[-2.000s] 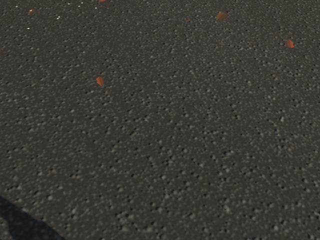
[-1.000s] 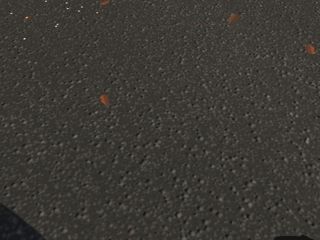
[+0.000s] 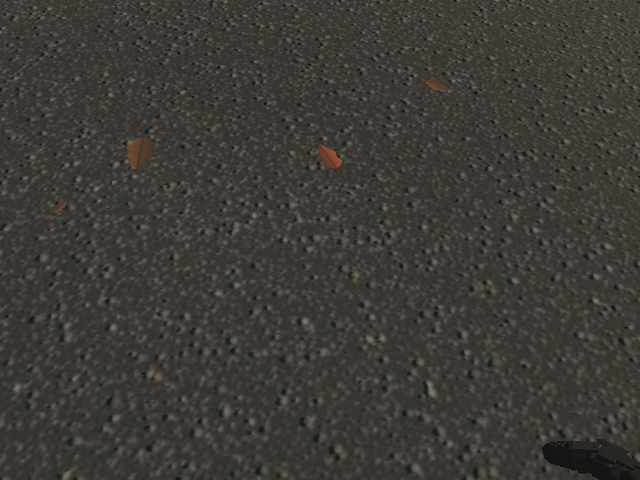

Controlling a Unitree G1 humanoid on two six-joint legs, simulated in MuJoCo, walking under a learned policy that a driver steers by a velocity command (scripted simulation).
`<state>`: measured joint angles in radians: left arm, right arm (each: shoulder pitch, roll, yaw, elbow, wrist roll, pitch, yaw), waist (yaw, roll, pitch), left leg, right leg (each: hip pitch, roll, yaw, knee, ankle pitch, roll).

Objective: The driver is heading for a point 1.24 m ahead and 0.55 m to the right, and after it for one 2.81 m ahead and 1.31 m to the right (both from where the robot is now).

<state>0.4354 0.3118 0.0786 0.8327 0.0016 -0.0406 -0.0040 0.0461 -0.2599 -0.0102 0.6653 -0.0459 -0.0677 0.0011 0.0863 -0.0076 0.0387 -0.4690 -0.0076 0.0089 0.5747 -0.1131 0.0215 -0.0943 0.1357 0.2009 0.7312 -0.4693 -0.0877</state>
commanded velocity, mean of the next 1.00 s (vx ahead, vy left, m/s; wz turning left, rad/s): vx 0.50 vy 0.00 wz -0.57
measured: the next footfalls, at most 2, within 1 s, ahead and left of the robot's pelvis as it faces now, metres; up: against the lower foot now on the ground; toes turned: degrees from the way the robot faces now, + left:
right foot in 0.48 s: +0.38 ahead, -0.14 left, +0.00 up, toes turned -21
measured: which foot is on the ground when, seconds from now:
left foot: down 0.00-0.50, up 0.52-1.00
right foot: up 0.00-0.46, down 0.48-1.00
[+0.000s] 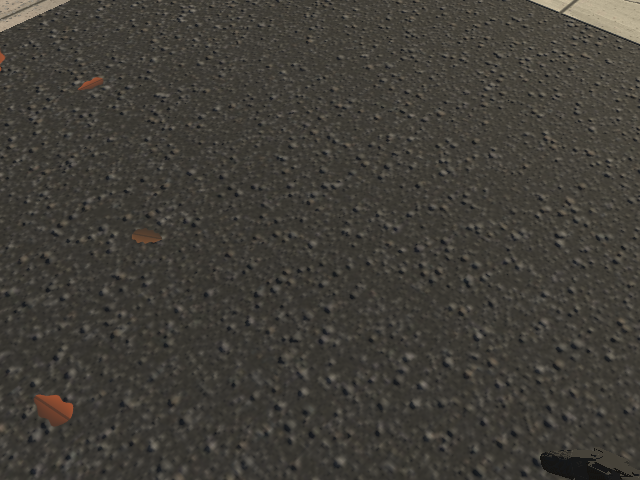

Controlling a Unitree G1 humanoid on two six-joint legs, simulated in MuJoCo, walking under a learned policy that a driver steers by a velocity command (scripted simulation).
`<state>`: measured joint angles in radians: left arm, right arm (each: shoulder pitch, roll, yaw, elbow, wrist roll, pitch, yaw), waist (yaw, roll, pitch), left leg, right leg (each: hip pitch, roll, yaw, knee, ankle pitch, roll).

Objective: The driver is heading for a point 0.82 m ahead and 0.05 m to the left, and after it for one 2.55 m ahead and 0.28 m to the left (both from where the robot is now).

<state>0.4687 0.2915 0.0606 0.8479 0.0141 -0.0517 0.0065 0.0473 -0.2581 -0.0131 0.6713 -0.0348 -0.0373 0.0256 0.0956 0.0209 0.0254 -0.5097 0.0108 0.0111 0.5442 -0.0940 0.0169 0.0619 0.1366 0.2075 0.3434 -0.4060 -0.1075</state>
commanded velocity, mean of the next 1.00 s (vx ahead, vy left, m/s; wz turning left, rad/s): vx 0.50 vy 0.00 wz -0.07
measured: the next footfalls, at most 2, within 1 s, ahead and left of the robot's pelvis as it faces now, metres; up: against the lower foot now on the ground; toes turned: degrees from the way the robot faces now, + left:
left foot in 0.02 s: +0.17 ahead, +0.11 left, +0.00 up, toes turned +0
right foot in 0.52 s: +0.43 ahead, -0.10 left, +0.00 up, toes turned -5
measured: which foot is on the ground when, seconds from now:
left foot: up 0.00-0.00, down 0.02-0.52, up 0.54-1.00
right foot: down 0.00-0.04, up 0.06-0.50, down 0.52-1.00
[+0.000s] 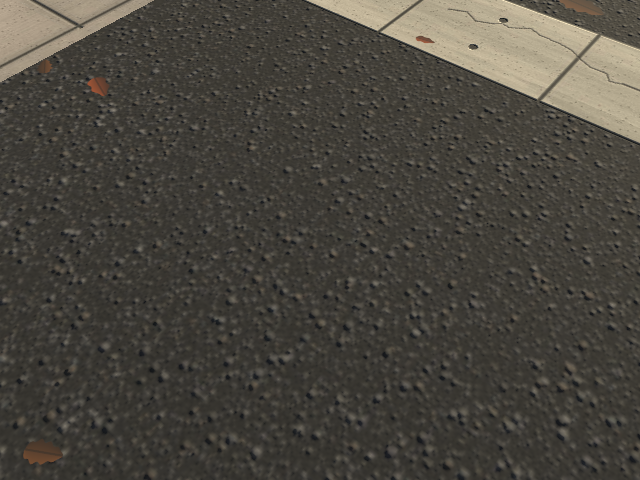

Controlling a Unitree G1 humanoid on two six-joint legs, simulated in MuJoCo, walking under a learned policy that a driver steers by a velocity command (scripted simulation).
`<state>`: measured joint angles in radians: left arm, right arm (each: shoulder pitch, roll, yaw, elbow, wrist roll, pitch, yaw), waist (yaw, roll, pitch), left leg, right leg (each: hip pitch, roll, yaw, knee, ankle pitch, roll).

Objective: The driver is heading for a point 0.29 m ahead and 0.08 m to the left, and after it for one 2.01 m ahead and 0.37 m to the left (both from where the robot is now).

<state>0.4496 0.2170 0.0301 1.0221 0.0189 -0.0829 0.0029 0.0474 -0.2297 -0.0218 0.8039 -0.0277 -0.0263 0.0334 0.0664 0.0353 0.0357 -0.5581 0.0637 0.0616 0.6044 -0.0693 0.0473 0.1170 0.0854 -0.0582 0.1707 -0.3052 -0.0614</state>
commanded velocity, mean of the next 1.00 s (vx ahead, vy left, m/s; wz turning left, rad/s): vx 0.16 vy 0.00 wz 0.00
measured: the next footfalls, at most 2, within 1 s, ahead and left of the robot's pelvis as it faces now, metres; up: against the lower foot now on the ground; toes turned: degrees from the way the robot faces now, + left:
left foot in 0.06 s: +0.20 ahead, +0.10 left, +0.00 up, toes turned +4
right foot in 0.50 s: +0.31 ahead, -0.08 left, +0.00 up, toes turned -1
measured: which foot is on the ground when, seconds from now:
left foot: up 0.00-0.04, down 0.06-1.00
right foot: down 0.00-0.08, up 0.10-0.48, down 0.50-1.00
